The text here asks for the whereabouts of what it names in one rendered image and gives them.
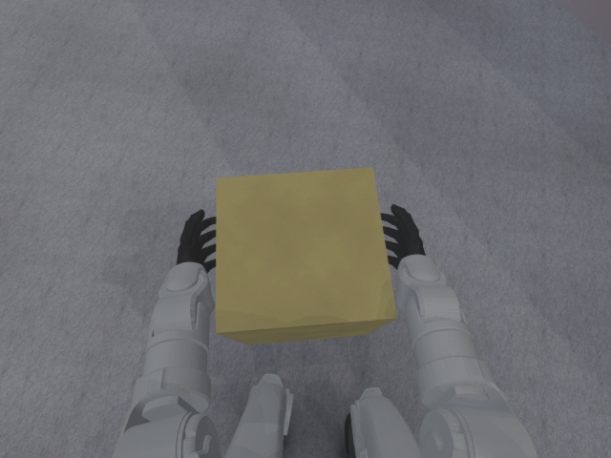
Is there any robot left forearm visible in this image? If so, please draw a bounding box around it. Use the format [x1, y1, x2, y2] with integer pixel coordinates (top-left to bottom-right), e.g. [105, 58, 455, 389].
[112, 262, 215, 458]

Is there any left robot shin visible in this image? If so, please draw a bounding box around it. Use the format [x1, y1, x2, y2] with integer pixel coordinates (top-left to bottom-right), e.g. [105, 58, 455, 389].
[248, 373, 284, 400]

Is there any carton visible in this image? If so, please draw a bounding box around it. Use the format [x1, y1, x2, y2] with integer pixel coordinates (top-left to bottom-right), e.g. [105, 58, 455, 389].
[216, 167, 397, 345]

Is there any right robot hand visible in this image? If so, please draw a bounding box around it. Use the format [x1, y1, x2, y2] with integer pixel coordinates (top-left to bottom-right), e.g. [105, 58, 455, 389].
[380, 204, 426, 270]

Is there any robot right forearm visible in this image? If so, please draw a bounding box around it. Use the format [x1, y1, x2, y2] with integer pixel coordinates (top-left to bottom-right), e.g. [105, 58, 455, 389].
[395, 255, 537, 455]

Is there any left robot upper arm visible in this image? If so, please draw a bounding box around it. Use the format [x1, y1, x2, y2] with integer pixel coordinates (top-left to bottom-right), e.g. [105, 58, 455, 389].
[114, 411, 222, 458]

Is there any left robot hand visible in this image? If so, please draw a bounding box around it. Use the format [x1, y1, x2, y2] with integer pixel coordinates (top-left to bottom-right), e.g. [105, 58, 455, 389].
[177, 209, 216, 274]

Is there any right robot upper arm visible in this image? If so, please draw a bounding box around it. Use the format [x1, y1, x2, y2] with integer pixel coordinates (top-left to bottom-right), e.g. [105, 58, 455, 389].
[419, 404, 537, 458]

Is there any robot left thigh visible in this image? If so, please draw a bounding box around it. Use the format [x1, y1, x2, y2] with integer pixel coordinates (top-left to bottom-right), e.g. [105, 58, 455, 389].
[224, 382, 293, 458]

